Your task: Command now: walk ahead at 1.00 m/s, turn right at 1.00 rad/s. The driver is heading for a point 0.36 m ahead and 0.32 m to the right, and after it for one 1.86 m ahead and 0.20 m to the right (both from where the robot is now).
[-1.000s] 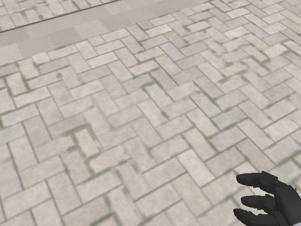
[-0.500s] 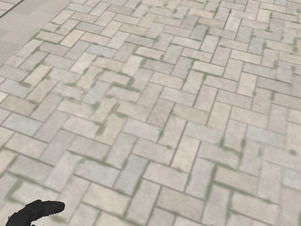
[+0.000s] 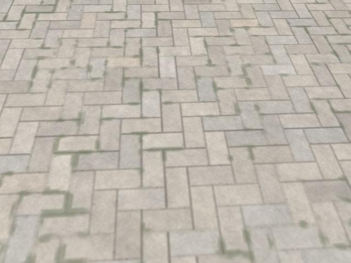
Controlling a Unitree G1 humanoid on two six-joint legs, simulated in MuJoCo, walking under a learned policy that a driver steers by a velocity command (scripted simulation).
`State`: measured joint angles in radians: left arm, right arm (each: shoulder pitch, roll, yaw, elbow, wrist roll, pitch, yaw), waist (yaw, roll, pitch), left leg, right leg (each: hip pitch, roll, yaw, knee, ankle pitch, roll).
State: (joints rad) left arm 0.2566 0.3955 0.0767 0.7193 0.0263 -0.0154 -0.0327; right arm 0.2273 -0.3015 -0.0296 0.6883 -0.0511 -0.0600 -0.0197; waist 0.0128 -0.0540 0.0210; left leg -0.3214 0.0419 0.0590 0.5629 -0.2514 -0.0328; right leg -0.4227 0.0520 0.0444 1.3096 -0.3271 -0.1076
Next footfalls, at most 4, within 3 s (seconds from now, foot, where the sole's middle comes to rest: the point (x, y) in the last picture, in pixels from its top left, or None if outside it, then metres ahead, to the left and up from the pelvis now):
0.34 right None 0.45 -0.07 -0.77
0.72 left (207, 176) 0.86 -0.12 -0.77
1.18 right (251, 199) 0.75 -0.30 -0.77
1.64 left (185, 199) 0.75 -0.03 -0.77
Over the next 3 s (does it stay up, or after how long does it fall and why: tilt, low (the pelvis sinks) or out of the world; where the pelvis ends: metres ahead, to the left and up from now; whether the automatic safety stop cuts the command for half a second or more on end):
stays up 0.79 -0.15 0.01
